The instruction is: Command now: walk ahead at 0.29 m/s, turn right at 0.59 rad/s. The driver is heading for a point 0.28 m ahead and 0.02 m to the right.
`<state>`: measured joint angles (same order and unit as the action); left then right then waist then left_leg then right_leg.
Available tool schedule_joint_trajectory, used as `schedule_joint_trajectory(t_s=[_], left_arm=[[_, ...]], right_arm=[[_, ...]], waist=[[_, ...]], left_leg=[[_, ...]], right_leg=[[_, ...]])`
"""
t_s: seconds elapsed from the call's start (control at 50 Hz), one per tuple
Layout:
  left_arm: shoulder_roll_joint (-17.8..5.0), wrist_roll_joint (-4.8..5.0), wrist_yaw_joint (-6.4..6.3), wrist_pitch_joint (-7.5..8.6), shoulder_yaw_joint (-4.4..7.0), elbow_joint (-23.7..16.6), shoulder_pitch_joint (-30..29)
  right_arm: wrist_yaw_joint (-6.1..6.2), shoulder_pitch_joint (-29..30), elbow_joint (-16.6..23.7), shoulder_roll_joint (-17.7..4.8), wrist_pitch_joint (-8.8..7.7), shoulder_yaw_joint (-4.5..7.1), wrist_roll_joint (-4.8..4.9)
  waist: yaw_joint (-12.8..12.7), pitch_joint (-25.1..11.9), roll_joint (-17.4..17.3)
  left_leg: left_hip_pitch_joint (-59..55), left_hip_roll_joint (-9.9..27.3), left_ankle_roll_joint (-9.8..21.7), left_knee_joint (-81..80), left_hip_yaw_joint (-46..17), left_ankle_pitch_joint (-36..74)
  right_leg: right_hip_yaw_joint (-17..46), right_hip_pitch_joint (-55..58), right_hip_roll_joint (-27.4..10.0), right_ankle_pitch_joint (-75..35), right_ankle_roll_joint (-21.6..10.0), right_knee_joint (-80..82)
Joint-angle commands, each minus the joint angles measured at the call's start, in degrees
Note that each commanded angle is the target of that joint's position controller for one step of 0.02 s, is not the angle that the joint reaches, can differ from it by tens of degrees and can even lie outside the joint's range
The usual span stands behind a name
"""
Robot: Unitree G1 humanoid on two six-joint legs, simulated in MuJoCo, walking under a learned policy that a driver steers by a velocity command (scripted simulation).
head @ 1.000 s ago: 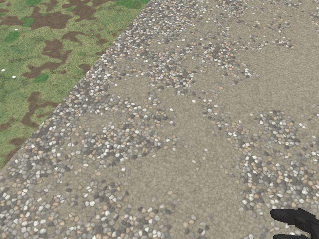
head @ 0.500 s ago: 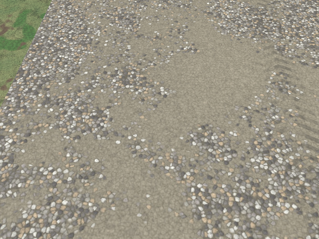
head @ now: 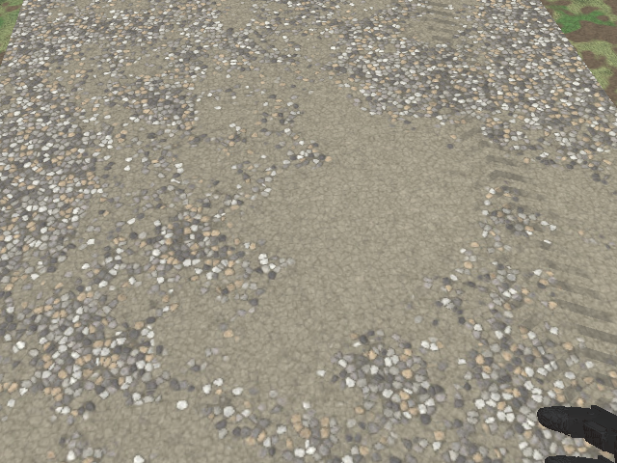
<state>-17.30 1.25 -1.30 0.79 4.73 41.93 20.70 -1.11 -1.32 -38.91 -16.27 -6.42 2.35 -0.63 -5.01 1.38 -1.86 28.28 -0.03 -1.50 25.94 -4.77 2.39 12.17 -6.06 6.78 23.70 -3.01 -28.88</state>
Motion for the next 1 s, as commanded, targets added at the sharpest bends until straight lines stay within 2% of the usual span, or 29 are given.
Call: schedule_joint_trajectory(t_s=[0.02,0.04,0.06,0.08,0.1,0.12,0.16,0.2,0.26,0.32,0.34,0.36,0.38,0.4,0.42,0.44,0.46,0.48,0.52,0.54,0.6,0.76,1.0], left_arm=[[-3.0,-1.09,-0.51,0.32,0.4,-6.4,-3.9],[-0.4,-0.28,-0.17,0.48,-0.56,-6.2,8.6],[-7.1,0.26,-0.13,0.14,0.56,-4.6,9.6],[-9.9,0.47,-0.33,-0.71,1.57,-5.4,2.6],[-10.0,0.25,-0.76,-1.73,1.82,-6.1,-1.2],[-9.5,-0.18,-1.03,-2.58,1.96,-6.8,-2.9],[-5.6,-0.13,-1.05,-3.56,1.18,-6.8,-1.5],[-3.4,-0.75,-1.09,-3.4,0.44,-6.9,-1.3],[-2.7,-1.28,-0.47,-3.04,-0.36,-7.3,-3.8],[-3.6,-1.18,0.24,-3.38,-0.39,-7.8,-6.4],[-3.7,-1.25,0.43,-3.45,-0.34,-7.7,-6.6],[-3.4,-1.44,0.63,-3.38,-0.33,-7.2,-6.0],[-3.7,-1.79,0.7,-3.27,-0.25,-7.0,-5.9],[-5.1,-2.33,0.48,-3.18,-0.12,-7.7,-6.4],[-9.4,-2.84,-0.18,-3.24,0.31,-9.1,-7.2],[-7.1,-3.33,0.08,-2.89,-0.54,-8.7,-10.8],[-4.5,-3.06,0.58,-2.25,-1.11,-9.6,-14.4],[-2.9,-3.22,0.82,-1.67,-1.57,-8.9,-14.7],[-4.2,-2.79,1.03,-1.04,-1.31,-8.0,-13.8],[-4.1,-2.64,1.02,-1.04,-1.44,-7.9,-12.5],[-3.8,-2.47,0.83,-0.99,-1.47,-7.0,-11.3],[-2.8,-2.18,0.77,-1.25,-1.23,-5.2,-11.9],[-2.9,-1.93,0.05,-0.91,-0.82,1.3,-10.4]], right_arm=[[0.94,-12.0,2.0,-12.1,-1.2,3.98,-1.68],[0.84,-14.3,1.0,-14.1,0.08,4.34,-1.91],[0.7,-13.2,1.8,-10.5,1.14,3.86,-0.2],[1.16,-10.8,3.0,-6.9,1.91,2.85,-0.07],[1.44,-7.6,3.0,-5.6,2.83,2.19,-0.42],[1.51,-5.5,2.8,-4.9,3.4,1.81,-0.46],[1.45,-3.8,1.7,-5.8,3.56,1.96,-1.17],[1.34,-3.4,0.7,-6.4,3.37,2.23,-0.97],[1.32,-2.3,-0.5,-7.5,3.86,2.56,0.04],[1.09,-3.2,-1.9,-8.3,4.8,2.5,0.77],[0.95,-3.1,-2.4,-8.3,5.06,2.36,1.03],[0.84,-2.5,-2.8,-8.0,5.27,2.07,1.38],[0.73,-3.2,-3.6,-6.6,5.29,1.48,1.6],[0.49,-5.6,-4.7,-4.5,5.07,0.59,1.12],[0.0,-8.1,-4.4,-1.9,4.73,-0.35,-0.98],[0.46,-8.6,-4.4,-1.4,4.91,-0.49,-0.71],[0.85,-7.2,-5.0,-4.2,5.24,-0.03,-0.73],[0.91,-6.1,-5.3,-4.5,5.35,0.05,-0.94],[1.14,-7.1,-6.6,-6.0,5.8,0.29,-1.17],[0.95,-7.1,-7.2,-6.8,5.69,0.45,-0.78],[0.71,-7.0,-8.8,-5.6,5.23,0.17,-0.38],[1.49,-7.1,-12.8,-5.6,5.66,0.13,0.08],[2.78,-6.9,-18.0,-5.8,6.4,0.26,0.25]], waist=[[8.9,-14.8,1.4],[4.0,-24.2,-15.9],[4.8,-23.6,-11.7],[6.9,-16.1,-7.1],[6.5,-11.6,-3.6],[5.7,-7.8,-3.8],[3.7,-4.7,-6.4],[3.4,-6.1,-6.3],[3.9,-9.4,-5.5],[4.9,-8.8,-5.7],[4.6,-8.1,-5.4],[3.6,-7.3,-5.1],[3.2,-6.5,-4.5],[3.5,-6.3,-1.9],[6.8,-8.0,9.2],[7.8,-7.0,15.5],[7.5,-4.4,12.4],[7.3,-4.1,11.8],[6.8,-2.8,10.0],[6.2,-1.7,7.2],[5.8,-2.5,3.9],[6.1,-3.7,2.2],[6.4,-2.3,2.6]], left_leg=[[-29.6,11.7,6.5,0.5,-8.0,19.0],[-47.0,27.0,18.0,1.3,-28.5,25.7],[-44.2,27.0,18.0,-1.2,-32.8,11.4],[-37.9,23.1,15.4,-2.6,-23.9,5.7],[-30.9,20.1,13.8,-4.0,-17.4,3.7],[-24.3,17.6,13.5,-5.3,-13.4,3.4],[-14.8,13.9,13.4,-8.8,-6.5,4.4],[-14.4,14.1,15.0,-9.0,-3.4,12.0],[-15.6,15.1,15.8,-8.5,-1.0,15.2],[-15.7,15.2,15.3,-8.5,-1.0,5.6],[-15.1,14.8,14.6,-7.9,-0.9,1.3],[-13.7,13.9,13.4,-6.7,-0.5,-3.1],[-11.6,12.5,11.1,-5.3,0.0,-7.9],[-8.6,10.3,6.9,-3.2,1.3,-13.3],[-5.2,4.7,2.2,6.4,6.7,-23.2],[-9.1,2.6,0.2,4.8,6.5,-26.5],[-12.5,2.9,-0.6,3.3,6.1,-21.7],[-13.8,2.8,-0.8,1.2,6.0,-16.5],[-15.5,3.8,-0.9,-0.6,5.3,-11.7],[-15.1,3.9,-0.3,-0.9,5.3,-12.0],[-15.1,4.0,0.1,-1.7,5.2,-10.4],[-17.7,4.4,-0.1,-1.7,5.3,-7.5],[-19.4,4.2,0.1,-2.6,5.5,-8.2]], right_leg=[[4.1,-11.0,-4.6,-16.9,0.2,-21.6],[-1.0,-26.9,2.1,19.7,3.4,-38.0],[-0.7,-31.3,-3.4,15.5,4.9,-45.3],[-2.9,-33.9,-5.1,10.8,6.1,-47.6],[-4.9,-33.4,-6.7,7.4,6.9,-46.5],[-5.5,-32.0,-8.0,5.8,7.3,-44.7],[-7.9,-25.0,-8.3,3.9,7.2,-38.6],[-9.1,-21.7,-8.1,2.7,7.2,-31.8],[-9.5,-16.0,-9.0,-3.5,6.4,-21.0],[-10.7,-11.8,-8.4,-6.3,5.5,-12.8],[-11.3,-9.6,-8.0,-8.0,4.8,-8.7],[-12.3,-6.2,-7.3,-11.6,3.8,-2.9],[-12.2,-2.2,-7.0,-14.7,2.5,2.6],[-7.6,2.2,-10.4,-20.1,0.7,6.7],[3.8,5.5,-20.7,-31.9,-2.8,7.8],[6.2,-4.9,-23.3,-22.2,-8.4,9.9],[3.3,-8.0,-19.0,-14.3,-7.1,10.5],[0.5,-8.0,-15.9,-10.8,-4.0,9.6],[-1.5,-8.6,-13.6,-10.6,-1.4,8.4],[-2.4,-8.7,-12.7,-11.9,-0.7,7.9],[-4.0,-5.6,-11.7,-18.0,-0.5,5.0],[-5.7,-3.9,-10.5,-25.3,-0.6,3.8],[-7.2,-4.2,-9.5,-24.5,0.3,5.3]])
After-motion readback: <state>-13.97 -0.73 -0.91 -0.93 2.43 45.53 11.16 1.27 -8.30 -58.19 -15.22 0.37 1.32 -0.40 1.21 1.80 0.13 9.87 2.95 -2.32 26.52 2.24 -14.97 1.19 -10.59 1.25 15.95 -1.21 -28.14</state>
